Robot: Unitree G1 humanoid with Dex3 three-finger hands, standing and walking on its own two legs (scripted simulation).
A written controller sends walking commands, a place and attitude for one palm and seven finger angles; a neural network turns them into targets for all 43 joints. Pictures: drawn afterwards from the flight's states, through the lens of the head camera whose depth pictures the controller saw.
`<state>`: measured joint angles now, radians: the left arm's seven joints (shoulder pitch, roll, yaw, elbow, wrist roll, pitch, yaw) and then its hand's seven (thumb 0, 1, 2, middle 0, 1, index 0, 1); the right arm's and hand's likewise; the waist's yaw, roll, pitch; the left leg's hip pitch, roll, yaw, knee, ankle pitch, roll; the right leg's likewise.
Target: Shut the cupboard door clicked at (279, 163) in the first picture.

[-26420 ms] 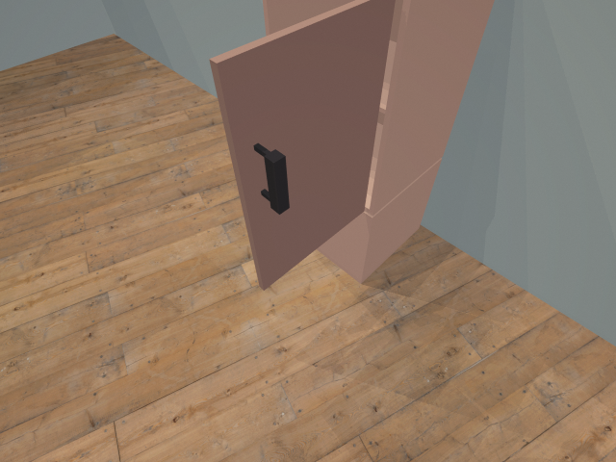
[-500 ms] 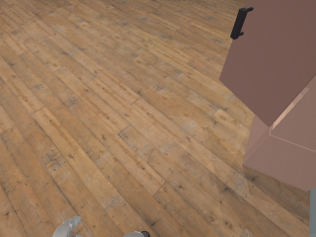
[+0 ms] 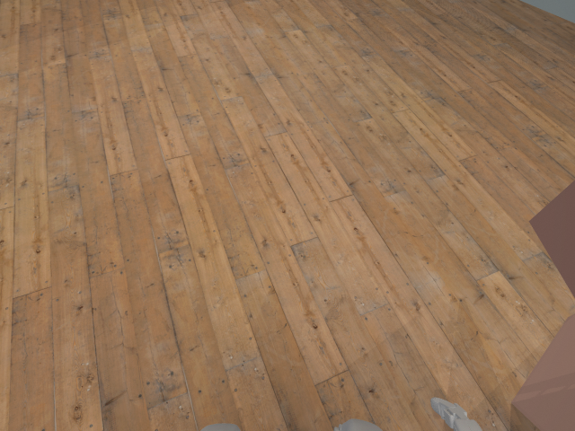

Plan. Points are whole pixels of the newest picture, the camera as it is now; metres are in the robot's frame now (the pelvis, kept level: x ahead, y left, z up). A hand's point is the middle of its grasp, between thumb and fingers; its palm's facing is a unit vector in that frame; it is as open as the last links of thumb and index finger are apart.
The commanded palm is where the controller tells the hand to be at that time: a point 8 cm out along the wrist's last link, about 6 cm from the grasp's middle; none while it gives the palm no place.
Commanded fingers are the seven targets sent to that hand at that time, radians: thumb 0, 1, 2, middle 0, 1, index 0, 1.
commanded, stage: walk to a spot facing it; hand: left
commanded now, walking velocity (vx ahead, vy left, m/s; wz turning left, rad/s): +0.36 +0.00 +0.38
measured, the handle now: out of the picture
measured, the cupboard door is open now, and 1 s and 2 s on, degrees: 55 55 55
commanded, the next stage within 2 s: turn to face it in 0.70 s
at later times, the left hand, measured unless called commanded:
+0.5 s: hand (209, 340) +0.26 +0.15 -0.14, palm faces +0.26 -0.94 -0.22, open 7.3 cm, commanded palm none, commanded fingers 0.00 0.90 0.90 -0.20 -0.30 -0.20 -0.30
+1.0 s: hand (164, 305) +0.32 +0.25 -0.17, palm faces +0.47 -0.86 -0.21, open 7.4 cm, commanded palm none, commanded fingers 0.00 0.90 0.90 -0.20 -0.30 -0.20 -0.30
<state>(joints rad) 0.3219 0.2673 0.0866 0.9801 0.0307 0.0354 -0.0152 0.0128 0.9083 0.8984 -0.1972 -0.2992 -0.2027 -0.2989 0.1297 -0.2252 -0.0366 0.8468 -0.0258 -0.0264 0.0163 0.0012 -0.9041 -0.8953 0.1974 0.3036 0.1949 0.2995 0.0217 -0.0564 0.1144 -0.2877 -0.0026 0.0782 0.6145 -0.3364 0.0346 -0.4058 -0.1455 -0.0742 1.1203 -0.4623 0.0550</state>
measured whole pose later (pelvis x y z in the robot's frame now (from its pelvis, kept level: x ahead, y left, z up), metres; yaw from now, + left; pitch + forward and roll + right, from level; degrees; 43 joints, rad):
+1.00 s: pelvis +0.37 +0.05 +0.01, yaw +25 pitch -1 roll -1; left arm 0.25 0.21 0.06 0.96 0.02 0.01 0.01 0.01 0.91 0.90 -0.19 -0.30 -0.20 -0.30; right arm 0.11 -0.19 0.00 0.91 -0.02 -0.02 -0.02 0.00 -0.90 -0.90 0.20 0.30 0.20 0.30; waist 0.04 -0.02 0.10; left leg -0.31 -0.01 0.12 0.54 -0.23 0.08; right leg -0.49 -0.10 -0.02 1.05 -0.38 0.05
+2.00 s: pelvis +0.46 +0.09 +0.00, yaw -10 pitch +0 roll -1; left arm 0.11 0.23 0.06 0.84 0.02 0.03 -0.03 0.01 0.91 0.90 -0.19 -0.30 -0.20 -0.30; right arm 0.24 -0.27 -0.06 0.92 -0.01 0.06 -0.02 0.00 -0.90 -0.90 0.20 0.30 0.20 0.30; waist -0.03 0.06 0.09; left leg -0.38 0.14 0.11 0.91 -0.52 -0.06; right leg -0.28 0.00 -0.06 0.60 -0.33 -0.01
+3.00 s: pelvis +0.46 +0.11 +0.01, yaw -45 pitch +1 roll -1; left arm 0.18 0.22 0.05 0.88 0.03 0.05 -0.02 0.01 0.90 0.90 -0.20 -0.30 -0.21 -0.30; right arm 0.19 -0.25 -0.05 0.88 -0.01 0.05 -0.01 0.01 -0.90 -0.90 0.20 0.30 0.19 0.30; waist -0.01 -0.01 0.07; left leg -0.43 0.05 0.04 0.83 -0.41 -0.09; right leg -0.27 0.03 0.08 0.51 -0.26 0.00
